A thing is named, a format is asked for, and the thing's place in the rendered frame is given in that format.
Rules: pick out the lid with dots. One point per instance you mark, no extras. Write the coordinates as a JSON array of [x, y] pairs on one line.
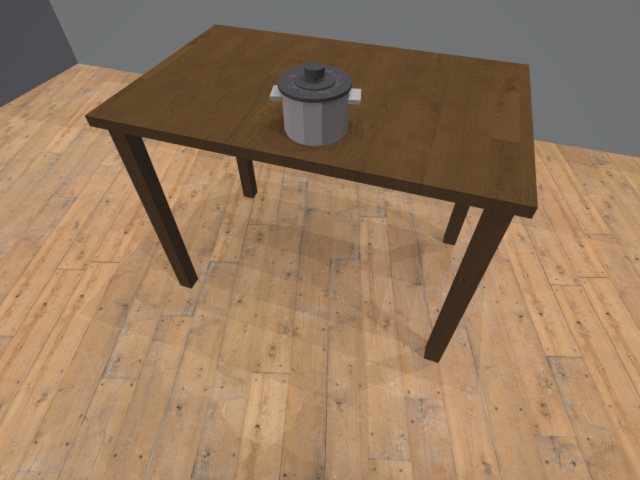
[[294, 85]]

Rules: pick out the table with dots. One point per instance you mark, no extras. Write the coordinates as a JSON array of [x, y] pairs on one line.
[[443, 126]]

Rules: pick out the pot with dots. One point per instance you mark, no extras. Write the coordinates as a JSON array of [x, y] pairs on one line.
[[316, 124]]

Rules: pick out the knob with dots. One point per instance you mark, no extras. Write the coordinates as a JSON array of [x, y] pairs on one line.
[[314, 70]]

